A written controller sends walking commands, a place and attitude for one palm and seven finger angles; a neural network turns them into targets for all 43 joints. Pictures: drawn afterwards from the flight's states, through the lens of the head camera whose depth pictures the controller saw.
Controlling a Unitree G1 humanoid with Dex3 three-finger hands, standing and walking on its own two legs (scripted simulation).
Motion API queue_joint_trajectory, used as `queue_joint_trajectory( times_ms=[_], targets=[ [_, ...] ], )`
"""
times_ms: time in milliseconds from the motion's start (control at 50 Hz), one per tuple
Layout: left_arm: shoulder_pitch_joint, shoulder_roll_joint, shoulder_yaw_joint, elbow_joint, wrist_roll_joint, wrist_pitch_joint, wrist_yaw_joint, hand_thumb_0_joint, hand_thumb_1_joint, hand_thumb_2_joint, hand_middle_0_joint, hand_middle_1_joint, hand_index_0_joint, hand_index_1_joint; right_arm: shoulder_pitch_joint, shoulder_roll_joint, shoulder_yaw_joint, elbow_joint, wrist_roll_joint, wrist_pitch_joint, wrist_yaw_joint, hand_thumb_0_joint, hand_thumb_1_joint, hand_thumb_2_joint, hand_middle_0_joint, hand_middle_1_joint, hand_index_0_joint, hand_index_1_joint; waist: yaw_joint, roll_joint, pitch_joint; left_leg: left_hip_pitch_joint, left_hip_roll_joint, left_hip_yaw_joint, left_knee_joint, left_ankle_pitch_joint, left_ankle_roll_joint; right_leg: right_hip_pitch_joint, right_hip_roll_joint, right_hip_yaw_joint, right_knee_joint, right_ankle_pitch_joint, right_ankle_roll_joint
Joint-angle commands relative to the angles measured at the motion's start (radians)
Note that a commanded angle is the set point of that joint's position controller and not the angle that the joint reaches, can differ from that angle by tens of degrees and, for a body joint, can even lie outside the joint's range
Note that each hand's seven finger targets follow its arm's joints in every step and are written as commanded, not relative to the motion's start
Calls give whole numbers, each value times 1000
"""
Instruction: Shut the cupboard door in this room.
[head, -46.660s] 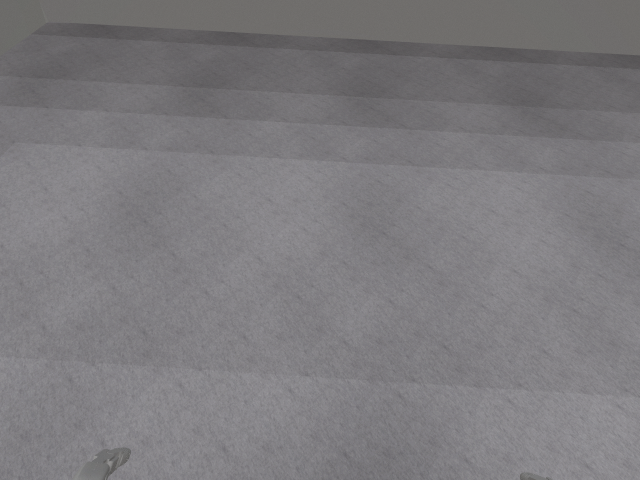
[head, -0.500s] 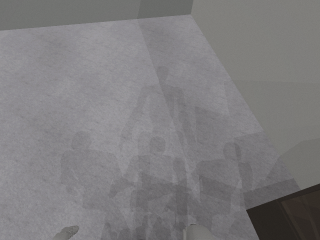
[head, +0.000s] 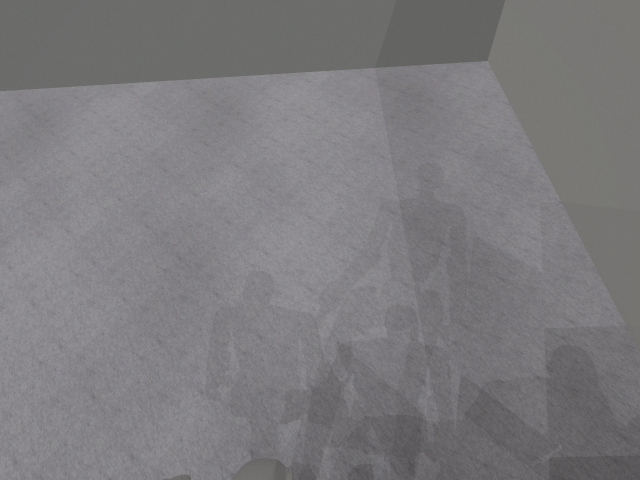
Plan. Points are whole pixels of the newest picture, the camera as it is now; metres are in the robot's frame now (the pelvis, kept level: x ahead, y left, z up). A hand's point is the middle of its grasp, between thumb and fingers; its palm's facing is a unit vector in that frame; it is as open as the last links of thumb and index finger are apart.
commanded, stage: turn or walk to find it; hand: left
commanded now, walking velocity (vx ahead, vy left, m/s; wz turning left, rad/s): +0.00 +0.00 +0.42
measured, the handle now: out of the picture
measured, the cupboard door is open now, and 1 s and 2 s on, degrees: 46 45 45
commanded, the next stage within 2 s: none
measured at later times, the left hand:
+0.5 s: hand out of the picture +0.07 +0.26 -0.17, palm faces +0.23 -0.94 -0.25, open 7.4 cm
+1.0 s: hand out of the picture +0.01 +0.17 -0.15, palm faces +0.47 -0.83 -0.29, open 7.3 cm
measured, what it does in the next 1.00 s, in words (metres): steps on the spot, turning left: left foot, then right foot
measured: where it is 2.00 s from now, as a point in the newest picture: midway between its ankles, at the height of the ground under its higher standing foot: outside the picture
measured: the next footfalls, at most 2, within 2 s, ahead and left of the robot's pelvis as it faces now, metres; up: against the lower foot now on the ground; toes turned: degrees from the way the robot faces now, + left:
left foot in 0.20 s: +0.02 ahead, +0.17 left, +0.00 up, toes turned +10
right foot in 0.62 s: +0.12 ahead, -0.08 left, +0.00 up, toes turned +9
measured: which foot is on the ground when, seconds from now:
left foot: up 0.00-0.18, down 0.20-0.62, up 0.64-1.00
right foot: down 0.00-0.20, up 0.22-0.60, down 0.62-1.00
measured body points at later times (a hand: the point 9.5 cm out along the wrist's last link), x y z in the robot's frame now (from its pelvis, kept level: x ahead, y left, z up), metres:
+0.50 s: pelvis +0.03 +0.04 +0.00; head +0.09 +0.05 +0.45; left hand +0.06 +0.31 -0.15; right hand +0.16 -0.19 -0.14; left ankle -0.02 +0.16 -0.74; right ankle +0.04 -0.10 -0.69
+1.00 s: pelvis +0.06 -0.02 +0.00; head +0.12 -0.04 +0.45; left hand -0.01 +0.21 -0.12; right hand +0.23 -0.22 -0.17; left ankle -0.04 +0.12 -0.66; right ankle +0.08 -0.08 -0.74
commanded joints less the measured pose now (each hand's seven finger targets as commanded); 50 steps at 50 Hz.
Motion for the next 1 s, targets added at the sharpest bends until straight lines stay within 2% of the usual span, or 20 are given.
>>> queue_joint_trajectory(
  times_ms=[0, 40, 80, 120, 140, 160, 180, 200, 260, 320, 500, 560, 580, 600, 620, 640, 680, 740, 860, 980],
  targets=[
    [81, 205, 55, -40, 7, -13, 8, 0, 900, 900, -200, -300, -200, -300, -82, -72, -8, -98, -1, -28, 5, 0, -900, -900, 200, 300, 200, 300, 71, -248, -34, -10, 22, 44, -174, -42, -10, 85, -248, 122, -134, 479, -109],
    [108, 231, 63, -26, 10, -9, 6, 0, 900, 900, -200, -300, -200, -300, -123, -74, 2, -109, 2, -34, 7, 0, -900, -900, 200, 300, 200, 300, 89, -276, -48, 17, 19, 65, -275, -56, -2, 118, -260, 112, -97, 541, -108],
    [115, 249, 67, -22, 9, -5, 4, 0, 900, 900, -200, -300, -200, -300, -121, -81, 4, -110, 4, -40, 7, 0, -900, -900, 200, 300, 200, 300, 84, -286, -74, 68, 0, 92, -372, -19, 5, 135, -253, 92, -55, 587, -92],
    [90, 252, 68, -18, 4, -2, 4, 0, 900, 900, -200, -300, -200, -300, -77, -100, 4, -98, 3, -48, 7, 0, -900, -900, 200, 300, 200, 300, 51, -246, -113, 189, -2, 106, -548, 114, 13, 110, -244, 53, 34, 550, -46],
    [82, 252, 67, -25, -6, 2, 2, 0, 900, 900, -200, -300, -200, -300, -27, -136, -2, -88, -1, -56, 7, 0, -900, -900, 200, 300, 200, 300, 17, -169, -154, 330, 8, 97, -683, 264, 25, 43, -223, 10, 139, 492, -5],
    [96, 210, 59, -51, -14, 8, -4, 0, 900, 900, -200, -300, -200, -300, 22, -234, -22, -85, -9, -67, 1, 0, -900, -900, 200, 300, 200, 300, -10, 63, -216, 509, 191, -130, -724, 492, 101, -149, -133, -40, 335, 220, 57],
    [53, 143, 34, -81, -16, 11, -10, 0, 900, 900, -200, -300, -200, -300, 86, -322, -46, -76, -3, -66, -9, 0, -900, -900, 200, 300, 200, 300, -43, 307, -235, 562, 407, -403, -724, 921, 235, -346, -23, 7, 527, -338, 104],
    [17, 169, 34, -83, -10, 20, -1, 0, 900, 900, -200, -300, -200, -300, 90, -326, -41, -67, 0, -55, -11, 0, -900, -900, 200, 300, 200, 300, -47, 212, -234, 529, 430, -328, -698, 912, 293, -341, -49, 88, 608, -355, 84],
    [-37, 173, 39, -55, -7, 23, -11, 0, 900, 900, -200, -300, -200, -300, -40, -253, -18, -93, -11, -63, -32, 0, -900, -900, 200, 300, 200, 300, -9, 174, -101, 405, 285, -219, -714, 777, 242, -377, -52, 128, 649, -184, 90],
    [3, 169, 35, -35, -8, 24, -21, 0, 900, 900, -200, -300, -200, -300, -58, -244, -5, -105, -7, -73, -35, 0, -900, -900, 200, 300, 200, 300, 17, 120, -109, 435, 224, -152, -709, 815, 204, -362, -29, 106, 614, -107, 101],
    [-41, 157, 21, -84, -15, 18, -20, 0, 900, 900, -200, -300, -200, -300, -77, -278, -21, -139, -14, -58, -24, 0, -900, -900, 200, 300, 200, 300, 6, 178, -118, 370, 207, -227, -655, 777, 211, -207, 31, 71, 253, -107, 105],
    [63, 178, 27, -61, -17, -2, -20, 0, 900, 900, -200, -300, -200, -300, -115, -270, -25, -152, -7, -53, -21, 0, -900, -900, 200, 300, 200, 300, 63, 136, -149, 276, 155, -223, -551, 638, 149, 2, 37, 58, -49, 125, 95],
    [109, 234, 37, -52, -8, -17, -14, 0, 900, 900, -200, -300, -200, -300, -97, -224, -20, -156, 3, -56, -14, 0, -900, -900, 200, 300, 200, 300, 79, -3, -184, 137, 87, -181, -441, 414, 93, 182, -71, 149, -135, 276, 69],
    [151, 339, 59, -46, 9, -25, -3, 0, 900, 900, -200, -300, -200, -300, -89, -152, -5, -181, 8, -58, -8, 0, -900, -900, 200, 300, 200, 300, 99, -335, -211, -70, -68, -33, -181, -107, 23, 306, -363, 438, -145, 530, -47],
    [152, 344, 56, -53, -3, -18, 0, 0, 900, 900, -200, -300, -200, -300, -106, -190, -12, -193, 7, -43, -15, 0, -900, -900, 200, 300, 200, 300, 102, -292, -200, -49, -44, -77, 0, -243, 22, 186, -453, 457, -148, 667, -134],
    [99, 295, 53, -59, -4, -22, 6, 0, 900, 900, -200, -300, -200, -300, -94, -196, -16, -170, 4, -33, -15, 0, -900, -900, 200, 300, 200, 300, 75, -259, -153, -42, -8, -121, 95, -179, 29, 108, -402, 386, -164, 554, -139],
    [2, 238, 40, -89, -7, -17, 5, 0, 900, 900, -200, -300, -200, -300, -88, -191, -20, -127, -4, -23, -1, 0, -900, -900, 200, 300, 200, 300, 41, -200, -66, -70, 14, -84, 196, -43, 16, 44, -299, 272, -171, 396, -109],
    [4, 206, 32, -92, -7, -27, 2, 0, 900, 900, -200, -300, -200, -300, -59, -166, -12, -102, -5, -18, 12, 0, -900, -900, 200, 300, 200, 300, 26, -199, -78, -70, 17, -49, 169, 67, -2, 75, -236, 132, -168, 439, -65],
    [122, 210, 36, -52, -4, -29, 3, 0, 900, 900, -200, -300, -200, -300, -124, -158, -1, -104, -5, -11, 12, 0, -900, -900, 200, 300, 200, 300, 65, -196, -86, -85, 29, -8, 28, 51, -21, 179, -260, 79, -161, 543, -81],
    [154, 238, 43, -26, 5, -17, 2, 0, 900, 900, -200, -300, -200, -300, -194, -138, 17, -123, 1, -17, 13, 0, -900, -900, 200, 300, 200, 300, 85, -212, -68, 3, 37, 56, -185, -1, -6, 142, -293, 45, -151, 527, -110]
  ],
)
